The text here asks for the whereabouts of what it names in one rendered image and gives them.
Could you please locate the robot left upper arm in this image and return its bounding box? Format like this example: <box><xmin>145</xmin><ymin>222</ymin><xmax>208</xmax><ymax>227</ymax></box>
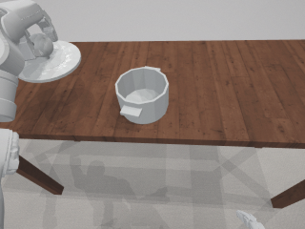
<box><xmin>0</xmin><ymin>128</ymin><xmax>20</xmax><ymax>229</ymax></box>

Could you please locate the lid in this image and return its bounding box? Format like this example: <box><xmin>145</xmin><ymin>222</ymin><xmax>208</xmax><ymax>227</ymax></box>
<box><xmin>18</xmin><ymin>40</ymin><xmax>82</xmax><ymax>83</ymax></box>

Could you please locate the robot right hand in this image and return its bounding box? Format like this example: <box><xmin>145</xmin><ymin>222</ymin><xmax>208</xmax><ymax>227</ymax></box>
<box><xmin>235</xmin><ymin>210</ymin><xmax>265</xmax><ymax>229</ymax></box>

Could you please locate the knob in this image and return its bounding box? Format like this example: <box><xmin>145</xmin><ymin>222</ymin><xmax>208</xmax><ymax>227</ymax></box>
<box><xmin>29</xmin><ymin>33</ymin><xmax>54</xmax><ymax>57</ymax></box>

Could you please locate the robot left forearm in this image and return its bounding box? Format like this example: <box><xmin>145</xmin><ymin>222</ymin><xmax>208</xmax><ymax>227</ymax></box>
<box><xmin>0</xmin><ymin>6</ymin><xmax>26</xmax><ymax>122</ymax></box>

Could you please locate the table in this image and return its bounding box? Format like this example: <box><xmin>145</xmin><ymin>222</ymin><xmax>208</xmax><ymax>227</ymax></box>
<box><xmin>0</xmin><ymin>39</ymin><xmax>305</xmax><ymax>209</ymax></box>

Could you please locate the pot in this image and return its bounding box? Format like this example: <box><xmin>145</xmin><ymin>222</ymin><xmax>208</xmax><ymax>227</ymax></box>
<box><xmin>114</xmin><ymin>66</ymin><xmax>169</xmax><ymax>124</ymax></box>

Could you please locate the robot left hand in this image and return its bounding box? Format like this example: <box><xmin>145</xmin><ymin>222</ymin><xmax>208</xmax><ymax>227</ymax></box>
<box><xmin>0</xmin><ymin>0</ymin><xmax>58</xmax><ymax>61</ymax></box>

